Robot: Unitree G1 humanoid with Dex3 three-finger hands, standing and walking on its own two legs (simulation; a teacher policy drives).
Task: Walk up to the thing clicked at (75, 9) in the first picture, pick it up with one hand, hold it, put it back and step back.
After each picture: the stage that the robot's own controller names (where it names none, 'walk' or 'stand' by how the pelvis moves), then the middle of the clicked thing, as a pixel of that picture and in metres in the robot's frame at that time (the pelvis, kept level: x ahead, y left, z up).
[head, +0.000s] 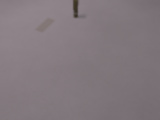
stand; (75, 8) +2.01 +0.10 -0.66
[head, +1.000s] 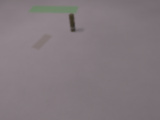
walk; (72, 23) +1.87 +0.24 -0.64
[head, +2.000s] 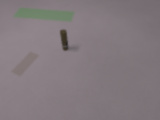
walk; (64, 40) +1.29 +0.27 -0.65
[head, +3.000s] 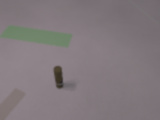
walk; (58, 77) +0.82 +0.23 -0.64
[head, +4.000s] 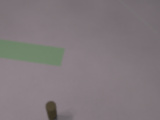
stand; (52, 112) +0.47 +0.18 -0.64
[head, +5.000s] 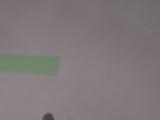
stand; out of the picture +0.42 +0.22 -0.66
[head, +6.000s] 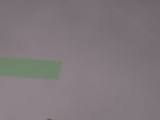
stand; out of the picture +0.40 +0.21 -0.66
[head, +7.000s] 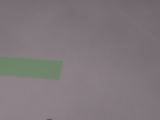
stand; out of the picture +0.40 +0.22 -0.66
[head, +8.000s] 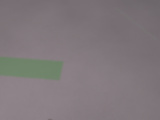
stand; out of the picture +0.40 +0.21 -0.66
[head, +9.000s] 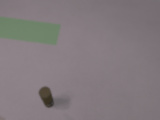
go down; (47, 98) +0.44 +0.20 -0.57
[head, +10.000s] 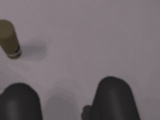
go down; (9, 43) +0.50 +0.25 -0.25
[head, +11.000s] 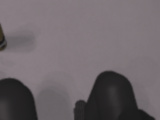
close in; out of the picture +0.49 +0.26 -0.22
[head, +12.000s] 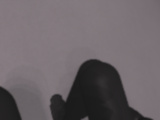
close; out of the picture +0.47 +0.30 -0.16
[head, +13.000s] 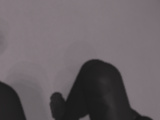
lift; out of the picture +0.43 +0.27 -0.17
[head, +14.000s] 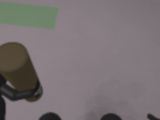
lift; (24, 78) +0.33 +0.18 +0.03
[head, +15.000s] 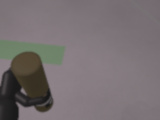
hold; (36, 87) +0.31 +0.15 +0.05
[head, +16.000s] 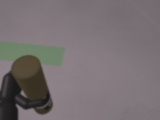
hold; (36, 89) +0.31 +0.15 +0.04
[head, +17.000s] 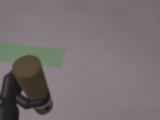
crouch; (36, 89) +0.31 +0.15 +0.04
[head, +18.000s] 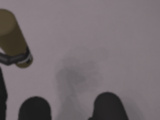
crouch; (14, 45) +0.44 +0.19 -0.03
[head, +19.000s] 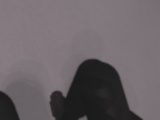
lower; out of the picture +0.43 +0.31 -0.17
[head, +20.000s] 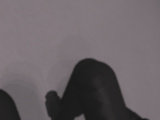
lower; out of the picture +0.45 +0.31 -0.17
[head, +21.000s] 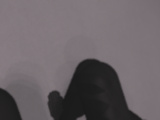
lower; out of the picture +0.44 +0.31 -0.17
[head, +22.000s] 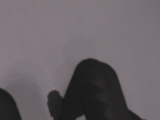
lower; out of the picture +0.44 +0.31 -0.17
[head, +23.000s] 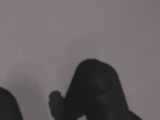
loosen; out of the picture +0.44 +0.31 -0.16
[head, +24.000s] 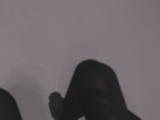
withdraw; out of the picture +0.45 +0.30 -0.17
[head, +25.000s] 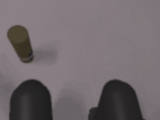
walk; (23, 47) +0.48 +0.24 -0.25
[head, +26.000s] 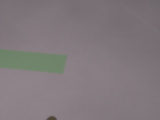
stand; out of the picture +0.41 +0.18 -0.59
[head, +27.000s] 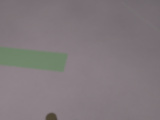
stand; out of the picture +0.42 +0.19 -0.60
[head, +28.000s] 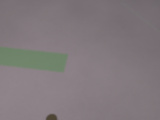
stand; out of the picture +0.41 +0.18 -0.60
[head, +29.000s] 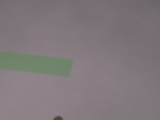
stand; out of the picture +0.43 +0.17 -0.66
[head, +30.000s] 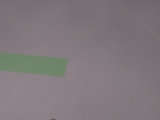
stand; out of the picture +0.40 +0.19 -0.66
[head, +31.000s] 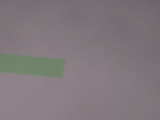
walk; out of the picture +0.39 +0.20 -0.66
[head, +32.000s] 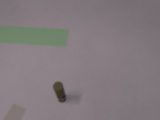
walk; (60, 92) +0.55 +0.20 -0.64
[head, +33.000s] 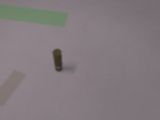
walk; (58, 60) +0.84 +0.17 -0.63
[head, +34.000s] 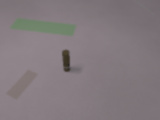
stand; (66, 61) +1.04 +0.18 -0.64
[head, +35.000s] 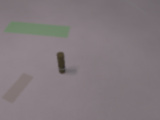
stand; (61, 63) +1.04 +0.20 -0.66
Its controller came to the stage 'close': yes
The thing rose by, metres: 0.68
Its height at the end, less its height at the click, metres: +0.00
